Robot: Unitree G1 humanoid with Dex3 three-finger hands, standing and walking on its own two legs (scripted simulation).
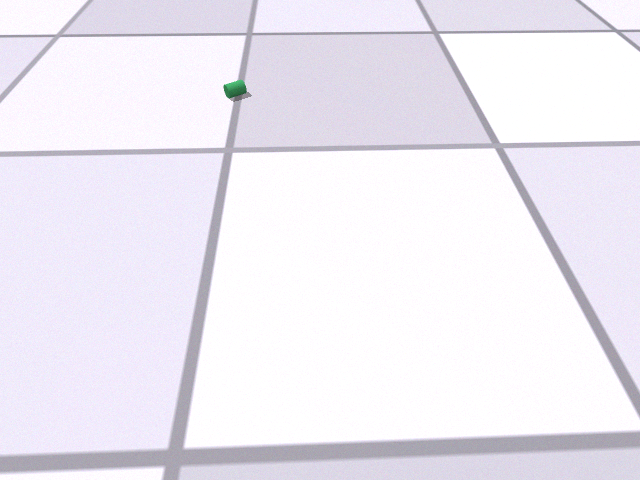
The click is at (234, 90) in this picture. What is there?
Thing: lying can
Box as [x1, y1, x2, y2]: [224, 80, 246, 97]
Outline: 242,80 238,80 224,85 224,91 227,97 238,95 246,91 245,85
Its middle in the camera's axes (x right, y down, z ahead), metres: -0.50 -0.92 +2.34
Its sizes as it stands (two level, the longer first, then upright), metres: 0.112 0.081 0.081
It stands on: the floor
